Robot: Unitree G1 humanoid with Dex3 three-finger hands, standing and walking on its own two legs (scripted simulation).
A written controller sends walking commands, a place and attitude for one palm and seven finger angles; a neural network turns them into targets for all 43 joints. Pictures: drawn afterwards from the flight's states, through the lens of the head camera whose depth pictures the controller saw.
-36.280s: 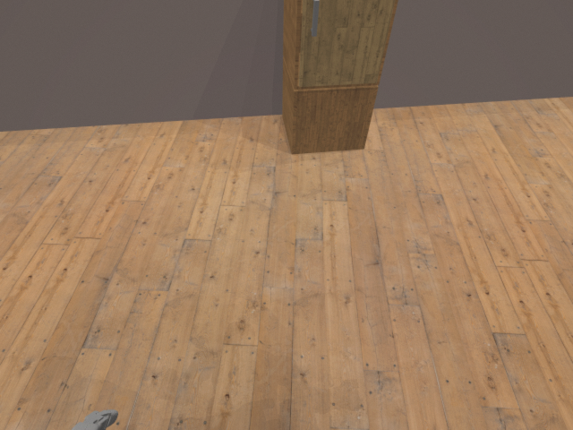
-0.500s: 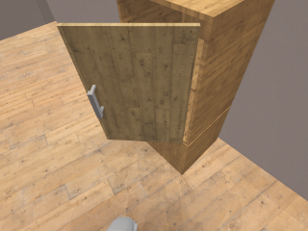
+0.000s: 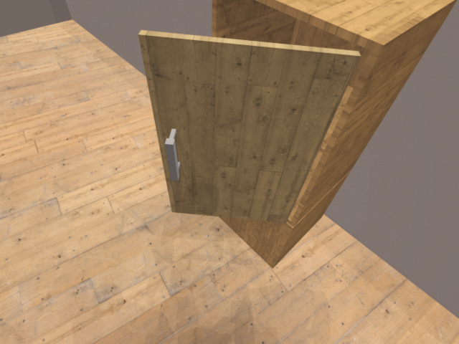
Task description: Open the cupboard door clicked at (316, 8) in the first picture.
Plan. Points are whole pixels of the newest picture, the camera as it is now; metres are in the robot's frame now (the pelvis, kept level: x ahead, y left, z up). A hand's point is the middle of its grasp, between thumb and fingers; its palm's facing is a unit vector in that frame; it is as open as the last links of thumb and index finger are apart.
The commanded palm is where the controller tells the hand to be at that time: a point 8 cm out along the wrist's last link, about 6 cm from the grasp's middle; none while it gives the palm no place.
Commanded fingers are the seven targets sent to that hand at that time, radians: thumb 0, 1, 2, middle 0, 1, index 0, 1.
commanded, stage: come to a stop and stand still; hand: left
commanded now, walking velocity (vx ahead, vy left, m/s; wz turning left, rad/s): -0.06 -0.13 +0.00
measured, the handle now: (174, 155) +0.53 +0.17 -0.03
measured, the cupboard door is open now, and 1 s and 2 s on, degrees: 42 42 42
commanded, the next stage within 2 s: look again from close up in 1.06 s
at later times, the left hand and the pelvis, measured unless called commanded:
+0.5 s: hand out of the picture +0.00 +0.12 -0.18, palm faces +0.04 -0.98 -0.21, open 7.2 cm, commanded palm none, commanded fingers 0.00 0.90 0.90 -0.20 -0.30 -0.20 -0.30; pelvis -0.02 -0.06 +0.00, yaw +1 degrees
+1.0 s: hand out of the picture -0.04 +0.07 -0.18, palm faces +0.09 -0.98 -0.15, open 7.4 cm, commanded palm none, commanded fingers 0.00 0.90 0.90 -0.20 -0.30 -0.20 -0.30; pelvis +0.01 -0.07 +0.00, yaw +1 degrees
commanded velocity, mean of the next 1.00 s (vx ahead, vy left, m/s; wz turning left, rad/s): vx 0.00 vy -0.01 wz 0.00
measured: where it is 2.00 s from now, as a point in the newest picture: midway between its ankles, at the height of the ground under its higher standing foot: outside the picture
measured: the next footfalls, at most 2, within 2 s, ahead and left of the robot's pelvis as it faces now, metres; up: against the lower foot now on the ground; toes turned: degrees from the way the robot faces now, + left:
right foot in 0.20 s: -0.01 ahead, -0.12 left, +0.00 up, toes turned -2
